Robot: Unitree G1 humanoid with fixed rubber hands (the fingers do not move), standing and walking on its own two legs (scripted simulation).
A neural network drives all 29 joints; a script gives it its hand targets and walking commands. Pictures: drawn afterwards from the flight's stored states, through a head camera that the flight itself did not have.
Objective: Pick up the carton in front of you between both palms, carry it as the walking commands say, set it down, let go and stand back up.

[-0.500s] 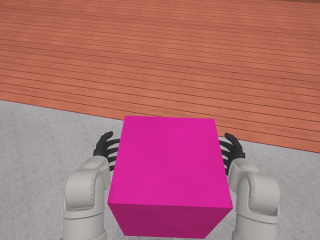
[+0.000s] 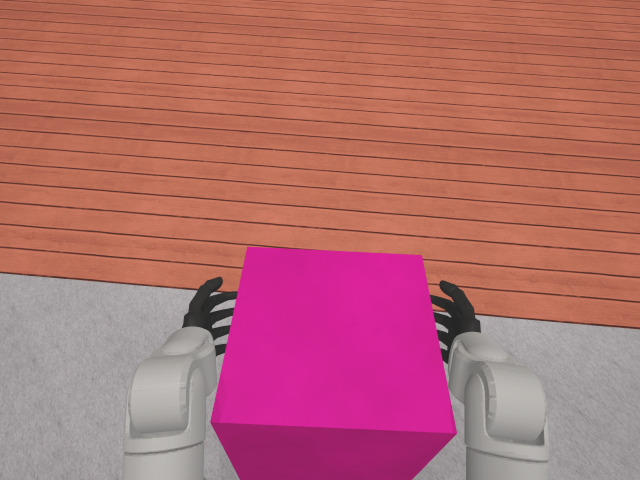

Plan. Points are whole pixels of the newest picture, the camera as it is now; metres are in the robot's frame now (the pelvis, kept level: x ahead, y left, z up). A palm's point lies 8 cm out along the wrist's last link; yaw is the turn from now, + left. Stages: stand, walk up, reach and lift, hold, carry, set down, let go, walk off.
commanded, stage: carry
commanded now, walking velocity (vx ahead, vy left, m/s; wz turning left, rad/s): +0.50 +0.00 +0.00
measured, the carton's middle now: (327, 375) +0.25 -0.01 -0.02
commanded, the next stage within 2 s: none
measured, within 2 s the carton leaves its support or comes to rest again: neither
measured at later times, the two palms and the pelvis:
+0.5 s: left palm (239, 143) +0.60 +0.13 +0.07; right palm (415, 133) +0.64 -0.17 +0.07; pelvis +0.35 -0.05 +0.00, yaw +6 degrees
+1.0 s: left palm (235, 0) +1.02 +0.18 +0.13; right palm (372, 0) +1.02 -0.12 +0.14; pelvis +0.68 +0.03 -0.01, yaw +1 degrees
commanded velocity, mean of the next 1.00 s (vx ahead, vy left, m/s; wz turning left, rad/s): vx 0.50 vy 0.00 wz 0.00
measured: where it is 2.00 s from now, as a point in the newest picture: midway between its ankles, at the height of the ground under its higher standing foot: (305, 187)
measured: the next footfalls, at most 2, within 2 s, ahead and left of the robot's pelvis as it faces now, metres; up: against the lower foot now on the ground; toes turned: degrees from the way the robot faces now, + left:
right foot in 0.32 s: +0.43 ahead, -0.11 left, +0.00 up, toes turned -8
left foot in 0.82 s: +0.76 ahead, +0.10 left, +0.00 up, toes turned +14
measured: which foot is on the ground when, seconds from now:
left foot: down 0.00-0.36, up 0.38-0.80, down 0.82-1.00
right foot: up 0.00-0.30, down 0.32-0.82, up 0.84-1.00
